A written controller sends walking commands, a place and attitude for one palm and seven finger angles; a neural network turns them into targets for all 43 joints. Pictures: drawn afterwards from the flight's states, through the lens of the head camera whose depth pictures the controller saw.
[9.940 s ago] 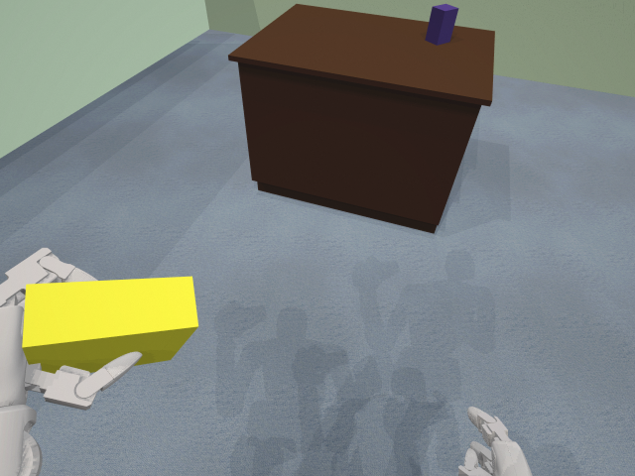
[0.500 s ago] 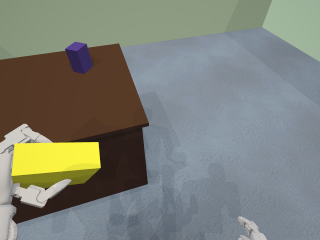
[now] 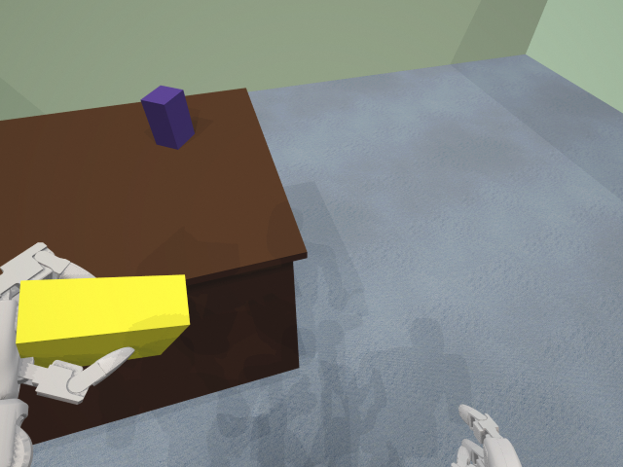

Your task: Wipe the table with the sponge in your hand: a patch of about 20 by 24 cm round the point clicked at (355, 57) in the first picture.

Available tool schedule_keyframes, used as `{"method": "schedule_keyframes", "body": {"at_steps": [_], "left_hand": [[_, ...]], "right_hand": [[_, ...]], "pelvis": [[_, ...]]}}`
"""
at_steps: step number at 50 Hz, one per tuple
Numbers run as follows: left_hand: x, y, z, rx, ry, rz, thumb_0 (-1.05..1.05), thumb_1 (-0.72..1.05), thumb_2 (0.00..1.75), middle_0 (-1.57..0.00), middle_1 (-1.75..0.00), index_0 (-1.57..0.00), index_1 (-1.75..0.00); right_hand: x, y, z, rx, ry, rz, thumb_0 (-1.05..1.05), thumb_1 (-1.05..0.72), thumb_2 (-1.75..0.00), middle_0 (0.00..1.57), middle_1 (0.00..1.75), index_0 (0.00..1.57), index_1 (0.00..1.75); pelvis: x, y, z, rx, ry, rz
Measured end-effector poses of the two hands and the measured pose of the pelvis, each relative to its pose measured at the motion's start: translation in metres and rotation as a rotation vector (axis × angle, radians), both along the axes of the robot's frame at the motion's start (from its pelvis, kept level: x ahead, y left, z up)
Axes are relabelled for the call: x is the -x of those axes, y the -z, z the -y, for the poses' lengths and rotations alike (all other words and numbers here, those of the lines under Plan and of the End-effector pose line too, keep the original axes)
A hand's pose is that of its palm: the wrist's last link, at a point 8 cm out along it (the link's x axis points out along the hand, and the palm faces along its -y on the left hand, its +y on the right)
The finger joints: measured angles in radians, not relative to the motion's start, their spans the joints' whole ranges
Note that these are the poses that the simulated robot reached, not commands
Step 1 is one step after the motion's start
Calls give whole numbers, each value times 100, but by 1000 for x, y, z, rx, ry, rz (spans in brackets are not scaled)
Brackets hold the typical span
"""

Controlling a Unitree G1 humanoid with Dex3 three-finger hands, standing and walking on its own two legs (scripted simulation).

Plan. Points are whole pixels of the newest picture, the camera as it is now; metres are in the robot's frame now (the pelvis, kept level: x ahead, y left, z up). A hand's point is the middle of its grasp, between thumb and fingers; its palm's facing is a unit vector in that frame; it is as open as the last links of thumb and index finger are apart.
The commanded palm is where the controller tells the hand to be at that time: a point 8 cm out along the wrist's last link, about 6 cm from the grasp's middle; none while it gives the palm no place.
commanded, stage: come to a stop and stand still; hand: left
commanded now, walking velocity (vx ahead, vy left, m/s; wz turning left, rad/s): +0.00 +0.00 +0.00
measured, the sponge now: (128, 322) +0.22 +0.21 +0.14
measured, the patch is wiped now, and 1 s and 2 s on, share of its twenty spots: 0.00 0.00 0.00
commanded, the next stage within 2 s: look again from close up in 0.38 s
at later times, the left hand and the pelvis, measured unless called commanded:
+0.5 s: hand (71, 308) +0.23 +0.26 +0.15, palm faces +0.38 -0.80 -0.46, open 9.5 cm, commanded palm +0.17 +0.29 +0.18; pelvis +0.02 +0.01 +0.00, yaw +1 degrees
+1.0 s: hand (16, 308) +0.22 +0.30 +0.17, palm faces +0.45 -0.83 -0.32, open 9.5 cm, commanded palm +0.16 +0.32 +0.18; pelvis +0.01 +0.04 +0.00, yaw +0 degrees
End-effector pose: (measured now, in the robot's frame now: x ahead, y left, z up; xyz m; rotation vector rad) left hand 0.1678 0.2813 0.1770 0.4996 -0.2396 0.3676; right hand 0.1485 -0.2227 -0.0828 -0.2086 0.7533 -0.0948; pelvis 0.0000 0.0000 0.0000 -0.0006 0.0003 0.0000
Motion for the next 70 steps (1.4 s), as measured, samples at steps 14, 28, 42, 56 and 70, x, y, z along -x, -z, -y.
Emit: {"method": "schedule_keyframes", "body": {"at_steps": [14, 28, 42, 56, 70], "left_hand": [[-26, 9, -3, 42, 32, -19, 0, -44, 99, -80, -135, -81, -134], [-33, -9, -47, -97, -33, 65, 0, -44, 99, -80, -135, -81, -134], [-13, 12, -27, 6, 136, 14, 0, -44, 99, -80, -135, -81, -134], [-22, 9, -43, 101, 81, 128, 0, -44, 99, -80, -135, -81, -134], [-53, 7, -60, 20, 139, 142, 0, -44, 100, -80, -135, -81, -134]], "right_hand": [[-34, -8, -5, 28, -4, 12, 1, -90, -90, 20, 30, 20, 30], [-19, -3, -10, 35, -63, -18, 1, -91, -90, 20, 30, 20, 30], [3, -15, -29, 17, -12, 43, 2, -90, -90, 20, 30, 20, 30], [-42, -33, -53, 44, -108, 159, 2, -90, -90, 20, 30, 20, 30], [-46, -11, -53, 57, -41, 63, 1, -90, -90, 20, 30, 20, 30]], "pelvis": [[-20, 1, -7, 10, -12, -8], [-6, 3, -5, 19, -19, -11], [-4, 0, -29, 3, -2, 22], [-13, 5, -47, 13, 18, 30], [-29, 22, -66, 21, 46, 12]]}}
